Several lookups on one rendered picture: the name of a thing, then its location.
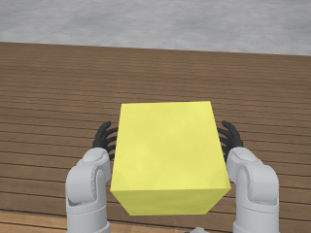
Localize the left robot forearm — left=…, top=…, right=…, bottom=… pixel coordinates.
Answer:
left=65, top=148, right=112, bottom=233

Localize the carton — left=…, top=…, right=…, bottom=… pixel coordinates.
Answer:
left=110, top=101, right=231, bottom=216

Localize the right robot forearm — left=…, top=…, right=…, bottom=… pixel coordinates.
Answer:
left=226, top=147, right=280, bottom=233

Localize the left robot hand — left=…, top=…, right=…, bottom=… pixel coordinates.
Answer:
left=92, top=120, right=119, bottom=160

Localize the right robot hand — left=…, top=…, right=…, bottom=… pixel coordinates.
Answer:
left=217, top=120, right=244, bottom=163

